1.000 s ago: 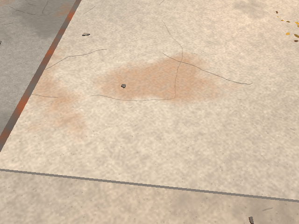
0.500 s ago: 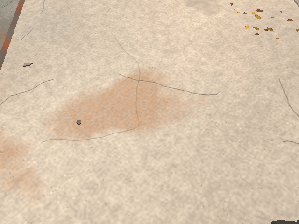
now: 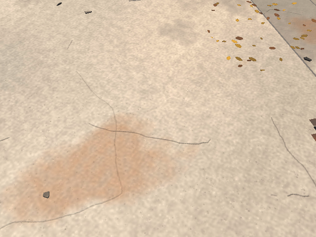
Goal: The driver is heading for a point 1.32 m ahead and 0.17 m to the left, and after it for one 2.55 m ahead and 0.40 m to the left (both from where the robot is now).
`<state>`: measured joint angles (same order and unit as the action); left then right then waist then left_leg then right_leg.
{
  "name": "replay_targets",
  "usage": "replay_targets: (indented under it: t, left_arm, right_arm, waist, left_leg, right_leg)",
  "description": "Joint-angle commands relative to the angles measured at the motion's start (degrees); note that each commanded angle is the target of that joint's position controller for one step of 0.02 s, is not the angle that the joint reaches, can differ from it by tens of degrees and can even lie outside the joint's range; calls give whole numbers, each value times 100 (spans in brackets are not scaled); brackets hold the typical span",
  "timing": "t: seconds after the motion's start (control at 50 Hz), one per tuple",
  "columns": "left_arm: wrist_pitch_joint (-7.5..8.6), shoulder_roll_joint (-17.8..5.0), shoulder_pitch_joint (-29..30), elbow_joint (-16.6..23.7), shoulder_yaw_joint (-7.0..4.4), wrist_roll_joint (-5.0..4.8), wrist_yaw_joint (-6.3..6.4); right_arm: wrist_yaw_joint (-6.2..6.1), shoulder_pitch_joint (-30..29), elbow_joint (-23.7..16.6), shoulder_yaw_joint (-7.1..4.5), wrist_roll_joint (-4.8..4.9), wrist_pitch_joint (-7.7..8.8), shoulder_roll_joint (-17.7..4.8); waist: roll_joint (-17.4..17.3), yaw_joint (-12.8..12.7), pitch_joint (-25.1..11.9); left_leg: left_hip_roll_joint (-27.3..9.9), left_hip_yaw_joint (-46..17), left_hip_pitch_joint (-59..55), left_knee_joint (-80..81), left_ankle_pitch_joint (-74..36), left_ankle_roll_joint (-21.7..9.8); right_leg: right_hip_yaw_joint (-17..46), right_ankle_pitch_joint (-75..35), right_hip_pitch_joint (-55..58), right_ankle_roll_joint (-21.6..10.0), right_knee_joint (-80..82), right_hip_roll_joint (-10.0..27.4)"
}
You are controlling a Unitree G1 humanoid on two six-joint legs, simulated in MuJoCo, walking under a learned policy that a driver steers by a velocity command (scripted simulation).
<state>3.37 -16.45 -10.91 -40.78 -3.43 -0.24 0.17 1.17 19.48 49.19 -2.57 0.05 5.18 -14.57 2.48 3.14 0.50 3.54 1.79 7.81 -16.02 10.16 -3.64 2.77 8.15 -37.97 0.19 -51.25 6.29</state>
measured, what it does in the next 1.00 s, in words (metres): walks ahead: right foot, then left foot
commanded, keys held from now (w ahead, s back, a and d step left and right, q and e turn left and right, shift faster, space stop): w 1.00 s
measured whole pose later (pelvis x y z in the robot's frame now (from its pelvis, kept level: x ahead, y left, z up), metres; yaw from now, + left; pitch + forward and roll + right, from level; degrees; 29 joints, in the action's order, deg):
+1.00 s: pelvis +0.55 +0.01 +0.00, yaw +0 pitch +1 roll +1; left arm 3.6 -17.1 -11.5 -46.5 -3.4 -0.5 0.3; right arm 1.5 17.2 49.3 -2.8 -0.3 4.8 -14.9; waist 2.4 2.1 0.6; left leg 3.0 3.0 11.0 -18.5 9.0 -3.9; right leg 1.8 13.2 -35.2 -0.3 -58.2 6.5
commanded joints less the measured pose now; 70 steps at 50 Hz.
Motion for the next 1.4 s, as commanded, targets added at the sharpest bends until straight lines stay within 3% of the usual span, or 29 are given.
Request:
replay_targets:
  t: [0.02,0.16,0.2,0.24,0.26,0.28,0.3,0.32,0.36,0.44,0.56,0.66,0.72,0.76,0.78,0.8,0.82,0.84,0.88,0.96,1.1,1.2,1.26,1.28,1.3,1.32,1.34,1.36,1.4]
  left_arm:
    - [106,-162,410,422,-6,-2,-34]
    - [210,-246,1292,750,0,-83,-240]
    - [230,-422,916,677,-73,-62,-257]
    - [223,-898,-657,241,-305,4,-177]
    - [193,-1487,-1421,154,-432,127,-123]
    - [153,-1296,-1612,43,-387,8,-139]
    - [135,-939,-1326,74,-259,-32,-134]
    - [121,-782,-957,121,-201,-25,-116]
    - [151,-498,-362,156,-103,53,-151]
    - [276,-605,-243,7,-145,26,-158]
    - [217,-824,-679,-317,-194,-26,-43]
    - [95,-943,-1117,-649,-237,-99,-13]
    - [1,-1035,-1022,-732,-274,-109,27]
    - [-51,-825,-956,-702,-181,-58,58]
    - [20,-332,-1428,-514,-8,31,40]
    - [140,-134,-1585,-591,69,1,12]
    - [241,-720,-1160,-520,-77,-137,-33]
    - [292,-785,-682,-381,-88,-217,-53]
    - [240,-709,-403,-349,-122,-80,-7]
    - [33,-391,-533,-402,-82,-21,24]
    - [112,-177,770,-94,13,-22,-70]
    - [192,-275,1430,184,16,-68,-215]
    - [269,-552,813,47,-100,-50,-231]
    - [283,-797,6,-206,-236,-26,-185]
    - [283,-1194,-1028,-397,-363,68,-123]
    - [214,-1646,-1412,-534,-473,75,-111]
    - [200,-1068,-1444,-497,-322,39,-105]
    - [212,-803,-1046,-459,-231,29,-82]
    - [242,-476,-327,-429,-136,59,-84]
  right_arm:
    - [-69,-229,-347,-223,63,61,-1009]
    - [-110,328,-18,-261,131,-138,-1160]
    - [-140,209,-7,-295,137,-193,-1261]
    - [-167,79,-91,-204,86,-219,-1062]
    - [-145,526,-285,-25,-20,-126,-528]
    - [-99,681,-205,35,33,2,-441]
    - [-52,227,-295,-113,175,87,-996]
    - [-30,-267,-438,-116,230,127,-1028]
    - [-61,-476,-454,-152,81,63,-932]
    - [-103,-344,-415,-102,31,-147,-605]
    - [-29,-1521,-709,-18,22,-71,-415]
    - [105,-2171,-983,-18,85,-10,-513]
    - [149,-1847,-951,-89,71,30,-705]
    - [75,-372,-522,-326,29,34,-1154]
    - [27,399,-418,-463,-87,15,-1743]
    - [48,621,-318,-434,32,-31,-1599]
    - [50,375,-369,-305,83,-34,-1234]
    - [29,12,-449,-255,51,-40,-1059]
    - [42,-600,-529,-159,-48,-11,-739]
    - [31,-665,-428,-189,-30,90,-823]
    - [-109,-120,-109,-241,52,15,-1042]
    - [-136,315,172,-278,124,-129,-1100]
    - [-175,115,167,-330,148,-212,-1235]
    - [-177,64,143,-284,127,-228,-1116]
    - [-173,53,-2,-155,21,-216,-785]
    - [-147,825,-79,39,43,-108,-96]
    - [-139,588,16,-84,164,-28,-627]
    - [-134,93,-152,-200,283,4,-984]
    - [-183,-330,-236,-233,198,-40,-888]
  waist:
    - [-605,-41,63]
    - [-680,167,300]
    - [-781,-124,66]
    - [-588,-897,-1024]
    - [523,-902,-1998]
    - [1383,-893,-2522]
    - [821,-963,-1724]
    - [493,-868,-1039]
    - [138,-482,-341]
    - [189,-169,-123]
    - [50,-532,172]
    - [91,-719,320]
    - [226,-445,113]
    - [39,241,-856]
    - [-1006,242,-1824]
    - [-1966,243,-2312]
    - [-1393,333,-1666]
    - [-1071,247,-1022]
    - [-713,-102,-328]
    - [-714,-392,-135]
    - [-566,2,197]
    - [-585,140,403]
    - [-737,-322,82]
    - [-643,-700,-440]
    - [-196,-1093,-1335]
    - [1341,-800,-2132]
    - [1052,-1009,-2132]
    - [744,-981,-1275]
    - [308,-676,-455]
  left_leg:
    - [-1349,-775,37,816,-1308,-826]
    - [-1772,-852,-923,342,-1556,-678]
    - [-1786,-798,-1108,-162,-2626,-552]
    - [-1296,-360,-335,-2083,-3249,-242]
    - [-601,-39,1748,-4301,-1085,135]
    - [-50,-565,3008,-5523,2249,263]
    - [-431,-842,3631,-5977,2129,195]
    - [-706,-658,3737,-5855,1632,147]
    - [-1080,-577,3240,-5119,915,203]
    - [-1190,-516,2855,-4445,324,413]
    - [-997,-311,2786,-2306,-1464,476]
    - [-835,-322,2848,-1519,-1250,289]
    - [-648,-166,2253,-1269,-632,51]
    - [-588,-96,42,-1247,-777,-280]
    - [-2016,-2136,-2211,-1324,-597,-1007]
    - [-2621,-4234,-3038,-384,405,-1575]
    - [-2468,-3889,-2618,-177,1074,-1324]
    - [-2270,-3125,-1883,-96,986,-1111]
    - [-1856,-2174,-490,263,117,-939]
    - [-1685,-1438,257,785,-752,-1057]
    - [-1408,-564,9,948,-1044,-794]
    - [-1765,-785,-756,530,-1146,-731]
    - [-1770,-937,-874,-221,-2162,-563]
    - [-1454,-746,-603,-1107,-2659,-409]
    - [-1073,-481,424,-2734,-1632,-181]
    - [-115,-165,2709,-4789,1540,230]
    - [-278,-922,3275,-5602,2329,219]
    - [-545,-919,3636,-5807,1903,160]
    - [-966,-767,3337,-5390,1066,170]
  right_leg:
    - [-95,-967,81,64,998,-13]
    - [-199,-761,171,-175,2143,-288]
    - [-334,-384,816,-354,2319,-466]
    - [-255,-702,3288,-749,2303,-357]
    - [1884,-584,5626,-1499,2182,1139]
    - [3845,240,6272,-2043,3046,1727]
    - [3340,823,5730,-1776,3234,1516]
    - [2540,691,4915,-1575,3349,1275]
    - [1637,-95,3502,-1397,3767,834]
    - [914,-806,2689,-1506,4297,663]
    - [131,-912,2814,-1230,4431,386]
    - [235,-867,3660,-1125,4086,751]
    - [256,-1859,4048,-949,3520,857]
    - [-189,-2744,3483,-642,1687,337]
    - [-515,-921,1550,-269,-503,-309]
    - [-42,2418,120,-81,-1836,-993]
    - [406,2385,-532,-168,-2370,-628]
    - [246,1908,-702,-250,-2301,-338]
    - [138,1112,-234,-231,-1570,84]
    - [84,517,178,-48,-904,216]
    - [-181,-1349,192,67,1385,-9]
    - [-119,-969,157,-98,2123,-168]
    - [-252,-458,1214,-285,2463,-413]
    - [-346,-510,2418,-432,2530,-494]
    - [463,-646,4174,-766,2237,351]
    - [2923,451,6186,-1586,2698,1746]
    - [3569,1255,5986,-1538,3227,1746]
    - [2732,1276,5306,-1272,3361,1575]
    - [1572,484,3926,-1071,3728,1181]
Velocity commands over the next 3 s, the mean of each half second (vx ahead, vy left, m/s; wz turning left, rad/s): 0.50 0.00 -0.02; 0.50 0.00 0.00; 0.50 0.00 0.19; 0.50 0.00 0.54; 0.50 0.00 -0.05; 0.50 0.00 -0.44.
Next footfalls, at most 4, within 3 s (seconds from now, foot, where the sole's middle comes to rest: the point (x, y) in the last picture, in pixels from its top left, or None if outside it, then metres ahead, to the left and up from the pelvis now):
0.24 right None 0.31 -0.15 -0.78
0.76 left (130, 212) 0.60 0.09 -0.78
1.30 right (180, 154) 0.89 -0.15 -0.78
1.82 left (120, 121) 1.12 0.15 -0.78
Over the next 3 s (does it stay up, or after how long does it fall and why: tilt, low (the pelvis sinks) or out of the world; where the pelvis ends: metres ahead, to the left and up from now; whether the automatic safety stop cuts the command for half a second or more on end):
stays up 1.64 0.26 -0.01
